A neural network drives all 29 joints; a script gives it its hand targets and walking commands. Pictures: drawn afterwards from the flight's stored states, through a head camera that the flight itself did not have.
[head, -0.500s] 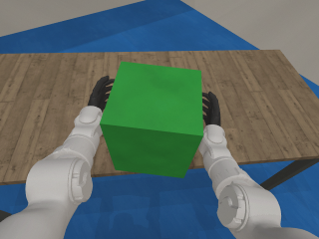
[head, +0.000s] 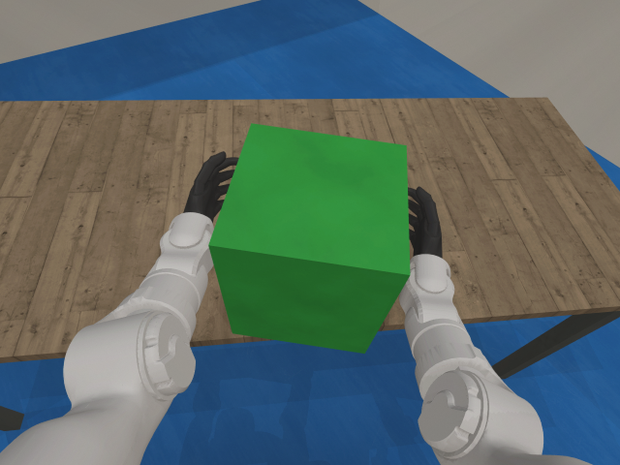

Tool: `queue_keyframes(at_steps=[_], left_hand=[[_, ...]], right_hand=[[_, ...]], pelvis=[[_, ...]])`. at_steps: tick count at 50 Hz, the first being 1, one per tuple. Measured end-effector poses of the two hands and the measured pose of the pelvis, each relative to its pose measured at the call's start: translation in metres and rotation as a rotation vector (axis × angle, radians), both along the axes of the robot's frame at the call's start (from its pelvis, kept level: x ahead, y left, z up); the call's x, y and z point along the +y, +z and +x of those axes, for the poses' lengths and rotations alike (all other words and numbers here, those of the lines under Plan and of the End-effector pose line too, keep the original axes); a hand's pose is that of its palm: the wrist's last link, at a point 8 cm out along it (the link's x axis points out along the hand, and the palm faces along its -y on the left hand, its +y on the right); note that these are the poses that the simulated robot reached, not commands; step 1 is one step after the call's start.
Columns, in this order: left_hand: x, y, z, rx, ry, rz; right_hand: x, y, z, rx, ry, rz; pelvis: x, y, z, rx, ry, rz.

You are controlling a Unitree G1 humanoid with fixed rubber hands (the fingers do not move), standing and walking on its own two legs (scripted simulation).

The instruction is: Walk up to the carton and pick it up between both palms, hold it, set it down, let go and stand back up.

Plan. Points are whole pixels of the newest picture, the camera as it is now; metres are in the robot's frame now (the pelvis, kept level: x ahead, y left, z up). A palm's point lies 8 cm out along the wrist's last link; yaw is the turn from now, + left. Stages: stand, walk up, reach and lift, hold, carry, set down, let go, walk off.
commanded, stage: reach and lift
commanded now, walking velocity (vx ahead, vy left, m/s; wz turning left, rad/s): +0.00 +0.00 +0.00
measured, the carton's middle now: (312, 247) +0.41 -0.03 +0.00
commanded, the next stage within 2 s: none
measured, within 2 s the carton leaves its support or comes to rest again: leaves its support in 1.16 s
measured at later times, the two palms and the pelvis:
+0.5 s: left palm (203, 211) +0.44 +0.12 +0.06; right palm (424, 249) +0.38 -0.17 +0.04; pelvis +0.00 +0.00 +0.00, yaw +0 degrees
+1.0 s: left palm (205, 212) +0.44 +0.12 +0.06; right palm (428, 256) +0.37 -0.17 +0.04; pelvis +0.00 +0.00 +0.00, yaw +0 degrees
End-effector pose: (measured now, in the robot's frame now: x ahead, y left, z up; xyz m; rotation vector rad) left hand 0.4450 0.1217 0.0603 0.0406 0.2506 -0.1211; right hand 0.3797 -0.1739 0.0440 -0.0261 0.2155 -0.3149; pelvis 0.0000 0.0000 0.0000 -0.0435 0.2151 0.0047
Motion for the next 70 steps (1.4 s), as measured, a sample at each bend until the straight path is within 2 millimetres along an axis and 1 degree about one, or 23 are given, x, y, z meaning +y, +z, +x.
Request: queue_keyframes(at_steps=[38,45,51,58,64,70], left_hand=[[-0.001,0.0,-0.002,-0.016,-0.005,0.007],[-0.003,0.002,-0.003,-0.028,-0.014,0.022],[-0.006,0.005,-0.007,-0.055,-0.024,0.034],[-0.012,0.007,-0.017,-0.079,-0.023,0.034],[-0.017,0.014,-0.025,-0.109,-0.017,0.028],[-0.018,0.021,-0.031,-0.122,-0.012,0.023]], right_hand=[[0.001,-0.001,-0.005,-0.021,-0.029,0.014],[0.0,-0.001,-0.008,-0.037,-0.038,0.014],[-0.002,0.0,-0.015,-0.061,-0.045,0.009],[-0.008,0.002,-0.024,-0.085,-0.048,-0.003],[-0.013,0.01,-0.03,-0.116,-0.043,-0.017],[-0.014,0.016,-0.035,-0.131,-0.04,-0.017]], pelvis=[[0.001,0.001,0.001,-0.006,0.001,-0.001],[0.001,0.001,0.001,-0.007,0.001,-0.001],[0.0,0.001,-0.003,-0.01,0.002,0.0],[-0.001,0.001,-0.009,-0.017,0.002,0.002],[-0.003,0.001,-0.016,-0.026,0.002,0.004],[-0.004,0.001,-0.021,-0.033,0.002,0.005]])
